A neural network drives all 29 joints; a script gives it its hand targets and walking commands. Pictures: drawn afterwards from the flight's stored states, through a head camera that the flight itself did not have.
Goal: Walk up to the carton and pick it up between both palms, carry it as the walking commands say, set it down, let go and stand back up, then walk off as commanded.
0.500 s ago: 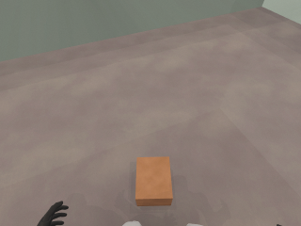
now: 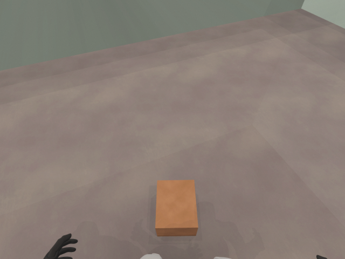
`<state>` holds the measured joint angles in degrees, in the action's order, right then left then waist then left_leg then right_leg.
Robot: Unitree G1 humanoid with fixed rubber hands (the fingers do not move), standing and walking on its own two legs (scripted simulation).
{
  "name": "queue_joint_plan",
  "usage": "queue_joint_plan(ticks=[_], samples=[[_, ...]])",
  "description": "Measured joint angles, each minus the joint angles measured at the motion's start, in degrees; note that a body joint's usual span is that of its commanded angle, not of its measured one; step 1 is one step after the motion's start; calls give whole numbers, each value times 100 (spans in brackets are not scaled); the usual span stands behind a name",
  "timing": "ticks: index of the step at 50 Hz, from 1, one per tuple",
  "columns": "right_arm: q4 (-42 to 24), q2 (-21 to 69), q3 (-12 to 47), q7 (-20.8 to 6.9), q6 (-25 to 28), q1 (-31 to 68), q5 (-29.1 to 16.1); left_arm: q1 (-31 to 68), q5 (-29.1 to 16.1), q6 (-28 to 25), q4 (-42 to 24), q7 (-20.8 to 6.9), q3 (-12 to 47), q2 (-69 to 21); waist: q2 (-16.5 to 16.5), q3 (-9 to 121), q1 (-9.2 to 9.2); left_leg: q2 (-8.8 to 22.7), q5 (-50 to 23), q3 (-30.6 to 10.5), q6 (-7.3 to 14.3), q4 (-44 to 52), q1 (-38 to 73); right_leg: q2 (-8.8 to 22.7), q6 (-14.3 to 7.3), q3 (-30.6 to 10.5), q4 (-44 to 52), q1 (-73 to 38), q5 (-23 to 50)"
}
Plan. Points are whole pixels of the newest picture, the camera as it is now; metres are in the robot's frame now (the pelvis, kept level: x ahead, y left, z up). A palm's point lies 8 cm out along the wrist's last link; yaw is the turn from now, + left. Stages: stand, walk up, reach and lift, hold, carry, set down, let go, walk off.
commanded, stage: walk up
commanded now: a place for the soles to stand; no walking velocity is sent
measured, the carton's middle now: (176, 207) +0.48 +0.02 -0.66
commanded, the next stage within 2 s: none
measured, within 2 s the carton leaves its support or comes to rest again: neither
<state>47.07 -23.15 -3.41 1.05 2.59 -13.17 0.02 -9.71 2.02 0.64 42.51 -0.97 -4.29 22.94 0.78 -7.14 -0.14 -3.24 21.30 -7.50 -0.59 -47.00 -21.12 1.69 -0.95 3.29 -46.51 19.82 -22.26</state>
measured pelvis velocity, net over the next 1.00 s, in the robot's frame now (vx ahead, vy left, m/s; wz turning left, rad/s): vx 0.01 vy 0.00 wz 0.01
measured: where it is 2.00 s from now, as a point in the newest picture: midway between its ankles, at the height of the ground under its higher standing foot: outside the picture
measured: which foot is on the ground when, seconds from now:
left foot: down 0.00-1.00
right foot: down 0.00-1.00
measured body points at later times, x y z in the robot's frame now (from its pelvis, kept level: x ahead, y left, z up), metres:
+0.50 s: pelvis +0.00 +0.00 +0.00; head +0.02 +0.01 +0.45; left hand +0.14 +0.31 -0.10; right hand +0.10 -0.33 -0.09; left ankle +0.05 +0.13 -0.70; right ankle +0.03 -0.12 -0.70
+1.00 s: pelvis +0.01 +0.00 +0.00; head +0.03 +0.01 +0.45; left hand +0.14 +0.32 -0.09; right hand +0.10 -0.32 -0.09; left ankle +0.05 +0.13 -0.70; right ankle +0.03 -0.12 -0.70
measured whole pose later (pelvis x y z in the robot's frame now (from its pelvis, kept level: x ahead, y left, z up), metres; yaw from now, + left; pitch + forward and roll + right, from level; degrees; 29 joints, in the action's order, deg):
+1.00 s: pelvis +0.01 +0.00 +0.00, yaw +1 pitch -4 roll -1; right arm 47.1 -23.1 -3.3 0.8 2.9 -14.2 0.0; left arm -11.1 2.0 -0.9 42.8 -1.0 -4.3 23.0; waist 0.8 -6.0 -0.1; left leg -3.4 21.4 -7.9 -0.1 -46.3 -21.1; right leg 1.5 -0.6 3.3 -44.9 19.2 -22.2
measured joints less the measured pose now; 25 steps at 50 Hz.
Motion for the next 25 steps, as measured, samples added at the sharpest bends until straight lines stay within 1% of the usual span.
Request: queue_joint_plan(ticks=[10, 17, 25], samples=[[-1, 0, 1, 0, 0, 37, 0, -23, 0, -36, 6, 0, 0, 0, 2, 1, 1, -1, -9, -7, 7, 12, 0, -4, 8, 1, 22, -8, 7], [-1, 0, 1, -3, 0, -10, 0, 72, 0, 38, 13, 0, 0, 1, 6, 1, 0, -5, -12, -19, 17, 16, 0, -9, 11, 2, 25, -12, -4], [0, 0, 3, -3, 0, 71, 0, -11, 0, -26, 30, 0, 0, 1, 6, 4, 0, -6, -19, -22, 9, 22, 0, -9, 12, 2, 39, -16, 18]])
